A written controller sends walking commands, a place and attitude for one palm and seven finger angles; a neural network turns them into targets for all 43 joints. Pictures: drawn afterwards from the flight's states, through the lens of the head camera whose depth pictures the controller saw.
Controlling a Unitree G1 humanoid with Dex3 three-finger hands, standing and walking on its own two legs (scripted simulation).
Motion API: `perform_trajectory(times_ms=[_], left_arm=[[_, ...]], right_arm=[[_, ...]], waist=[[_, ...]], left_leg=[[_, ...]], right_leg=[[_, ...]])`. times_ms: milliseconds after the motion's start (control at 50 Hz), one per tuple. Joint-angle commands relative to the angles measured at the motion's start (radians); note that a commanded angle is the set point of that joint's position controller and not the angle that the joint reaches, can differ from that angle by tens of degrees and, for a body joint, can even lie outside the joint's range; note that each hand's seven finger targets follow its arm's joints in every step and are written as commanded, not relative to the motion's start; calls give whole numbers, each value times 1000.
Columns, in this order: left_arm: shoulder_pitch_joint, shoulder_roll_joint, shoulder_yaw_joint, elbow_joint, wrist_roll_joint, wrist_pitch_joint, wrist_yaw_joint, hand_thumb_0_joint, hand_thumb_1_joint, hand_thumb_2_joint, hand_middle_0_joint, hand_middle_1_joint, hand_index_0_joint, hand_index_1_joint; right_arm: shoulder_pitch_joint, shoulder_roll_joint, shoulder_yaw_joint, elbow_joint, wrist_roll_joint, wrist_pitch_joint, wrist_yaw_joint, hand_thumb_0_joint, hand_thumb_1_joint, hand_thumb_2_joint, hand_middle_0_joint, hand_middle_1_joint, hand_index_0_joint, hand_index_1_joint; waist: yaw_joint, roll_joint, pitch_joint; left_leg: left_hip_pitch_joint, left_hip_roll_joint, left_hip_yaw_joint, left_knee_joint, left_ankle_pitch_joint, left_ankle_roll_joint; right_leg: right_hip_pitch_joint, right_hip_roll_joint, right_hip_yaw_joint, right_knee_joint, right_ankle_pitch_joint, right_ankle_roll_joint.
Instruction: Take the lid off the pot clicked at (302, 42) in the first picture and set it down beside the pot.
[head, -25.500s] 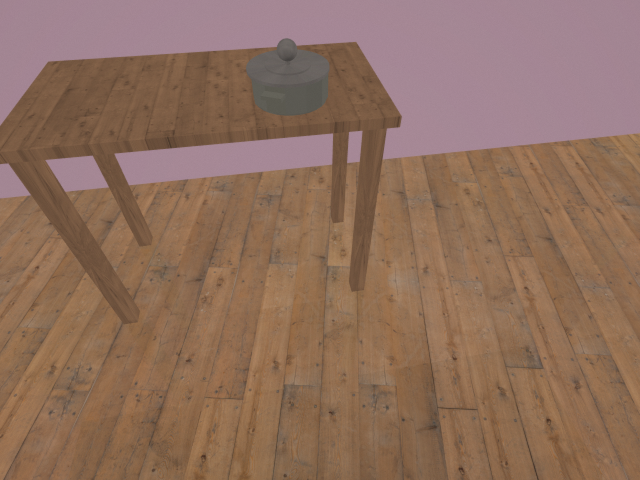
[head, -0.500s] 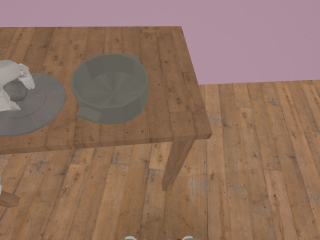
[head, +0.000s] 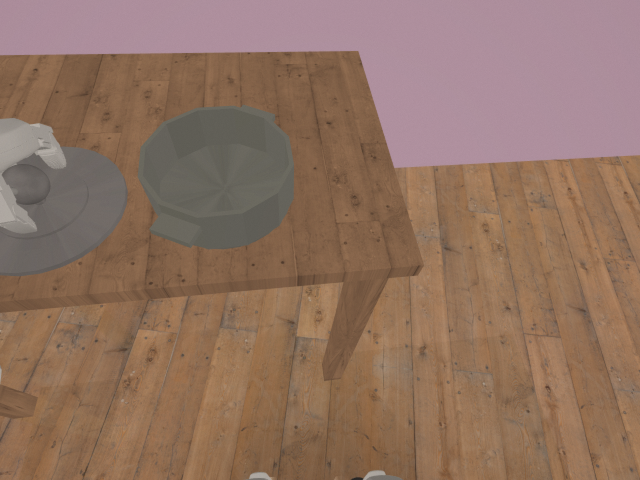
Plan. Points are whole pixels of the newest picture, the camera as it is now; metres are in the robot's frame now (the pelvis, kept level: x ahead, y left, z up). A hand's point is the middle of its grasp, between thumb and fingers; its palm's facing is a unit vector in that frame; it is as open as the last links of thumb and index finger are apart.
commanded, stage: raise the empty hand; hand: left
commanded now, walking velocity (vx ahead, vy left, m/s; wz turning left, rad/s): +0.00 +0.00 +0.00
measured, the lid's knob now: (25, 184) +0.47 +0.36 +0.07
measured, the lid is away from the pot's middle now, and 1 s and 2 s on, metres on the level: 0.24 0.24 0.24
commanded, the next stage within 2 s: draw the hand back to the body in 1.26 s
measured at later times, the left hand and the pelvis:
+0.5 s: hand out of the picture +0.43 +0.36 +0.14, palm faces -0.36 -0.12 -0.92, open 11.0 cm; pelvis +0.00 +0.00 +0.01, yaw +1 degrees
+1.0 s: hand out of the picture +0.44 +0.36 +0.20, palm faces -0.30 -0.11 -0.95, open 11.0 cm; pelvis +0.00 +0.00 +0.01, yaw +1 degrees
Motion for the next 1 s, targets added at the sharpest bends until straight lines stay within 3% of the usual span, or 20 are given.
perform_trajectory(times_ms=[0, 60, 80, 140, 180, 220, 280, 360, 440, 480, 560, 600, 620, 640, 660, 720, 820, 860, 880, 980], left_arm=[[-480, 366, 113, -279, -17, -12, 39, 0, -45, 716, -377, -807, -377, -807], [-447, 410, 159, -244, -14, -3, 49, 0, -45, 716, -377, -807, -377, -807], [-437, 386, 141, -234, -23, -1, 46, 0, -45, 716, -377, -807, -377, -807], [-410, 335, 80, -125, -17, 41, 44, 0, -45, 716, -377, -807, -377, -807], [-429, 296, 43, -170, -17, 45, 28, 0, -45, 716, -377, -807, -377, -807], [-465, 318, 50, -208, -12, 48, 17, 0, -45, 716, -377, -807, -377, -807], [-487, 351, 82, -262, -37, 34, -6, 0, -45, 716, -377, -807, -377, -807], [-475, 368, 91, -192, -41, 46, -18, 0, -45, 716, -377, -807, -377, -807], [-491, 312, 27, -169, -27, 61, -24, 0, -45, 716, -377, -807, -377, -807], [-527, 314, 28, -237, -31, 55, -31, 0, -45, 716, -377, -807, -377, -807], [-584, 354, 61, -307, -42, 55, -42, 0, -45, 716, -377, -807, -377, -807], [-587, 363, 72, -303, -49, 56, -46, 0, -45, 716, -377, -807, -377, -807], [-568, 313, 33, -247, -49, 66, -50, 0, -45, 716, -377, -807, -377, -807], [-560, 341, 57, -239, -50, 70, -51, 0, -45, 716, -377, -807, -377, -807], [-556, 316, 29, -195, -46, 80, -53, 0, -45, 716, -377, -807, -377, -807], [-605, 290, -3, -243, -35, 93, -57, 0, -45, 716, -377, -807, -377, -807], [-607, 319, 11, -190, -36, 109, -71, 0, -45, 716, -377, -807, -377, -807], [-649, 376, 49, -252, -30, 108, -69, 0, -45, 716, -377, -807, -377, -807], [-658, 334, 13, -260, -34, 108, -74, 0, -45, 716, -377, -807, -377, -807], [-662, 323, 1, -245, -26, 119, -86, 0, -45, 716, -377, -807, -377, -807]], right_arm=[[81, -180, -64, -75, -10, -12, -13, 0, -900, -900, 200, 300, 200, 300], [76, -176, -59, -81, -12, -11, -14, 0, -900, -900, 200, 300, 200, 300], [73, -174, -55, -80, -8, -14, -17, 0, -900, -900, 200, 300, 200, 300], [66, -181, -50, -73, -2, -9, -9, 0, -900, -900, 200, 300, 200, 300], [55, -178, -50, -88, 2, -14, -8, 0, -900, -900, 200, 300, 200, 300], [56, -177, -54, -88, 0, -10, -7, 0, -900, -900, 200, 300, 200, 300], [45, -176, -51, -98, 0, -9, -13, 0, -900, -900, 200, 300, 200, 300], [41, -178, -48, -87, 1, -4, -14, 0, -900, -900, 200, 300, 200, 300], [33, -177, -44, -83, 6, -5, -12, 0, -900, -900, 200, 300, 200, 300], [20, -177, -46, -90, 7, -8, -11, 0, -900, -900, 200, 300, 200, 300], [19, -174, -50, -94, 2, -6, -8, 0, -900, -900, 200, 300, 200, 300], [19, -176, -49, -88, 0, -6, -7, 0, -900, -900, 200, 300, 200, 300], [20, -172, -48, -83, 2, -5, -7, 0, -900, -900, 200, 300, 200, 300], [23, -177, -48, -80, 2, -4, -5, 0, -900, -900, 200, 300, 200, 300], [22, -177, -44, -78, 5, -3, -4, 0, -900, -900, 200, 300, 200, 300], [8, -175, -45, -84, 4, 1, 3, 0, -900, -900, 200, 300, 200, 300], [9, -177, -39, -84, 6, 3, 2, 0, -900, -900, 200, 300, 200, 300], [-4, -176, -38, -98, 6, 4, 3, 0, -900, -900, 200, 300, 200, 300], [-13, -174, -36, -103, 7, 1, 0, 0, -900, -900, 200, 300, 200, 300], [-13, -172, -35, -102, 8, -4, 5, 0, -900, -900, 200, 300, 200, 300]], waist=[[13, 194, -474], [18, 171, -464], [19, 156, -453], [5, 79, -326], [12, 123, -349], [6, 163, -389], [11, 159, -430], [9, 80, -353], [-1, 105, -296], [9, 165, -339], [11, 186, -425], [12, 178, -428], [0, 160, -383], [8, 126, -368], [1, 108, -324], [5, 148, -348], [5, 80, -332], [18, 107, -388], [12, 141, -377], [15, 156, -365]], left_leg=[[474, 12, -82, -57, 626, -40], [449, 4, -80, -60, 625, -39], [434, 2, -71, -64, 636, -34], [321, -5, -52, -100, 444, -19], [360, -5, -52, -105, 492, -19], [421, 0, -64, -96, 533, -24], [450, 1, -67, -95, 590, -19], [365, -6, -54, -120, 473, -6], [364, -5, -54, -129, 452, -10], [421, -1, -60, -131, 508, -15], [491, 2, -82, -125, 577, -24], [511, 7, -87, -122, 617, -30], [491, 3, -83, -124, 590, -26], [464, 3, -79, -135, 545, -23], [428, -2, -76, -144, 509, -19], [463, 1, -84, -150, 553, -30], [417, -3, -72, -166, 476, -16], [430, -8, -74, -175, 481, -14], [456, -5, -77, -171, 530, -20], [479, -1, -83, -176, 554, -28]], right_leg=[[54, 64, -27, -44, 218, -61], [88, 64, -26, -49, 237, -61], [102, 64, -27, -51, 256, -62], [107, 63, -27, -71, 206, -62], [120, 60, -27, -74, 221, -67], [105, 60, -23, -77, 221, -65], [145, 57, -24, -81, 256, -63], [176, 56, -24, -97, 239, -58], [142, 56, -27, -106, 210, -63], [145, 54, -29, -105, 218, -68], [163, 52, -27, -110, 232, -63], [155, 54, -32, -111, 237, -61], [137, 56, -35, -117, 225, -61], [153, 55, -33, -123, 218, -60], [151, 57, -36, -126, 208, -63], [154, 54, -37, -124, 214, -67], [201, 52, -30, -135, 215, -63], [244, 45, -24, -134, 234, -66], [218, 46, -32, -135, 239, -70], [204, 49, -35, -143, 223, -70]])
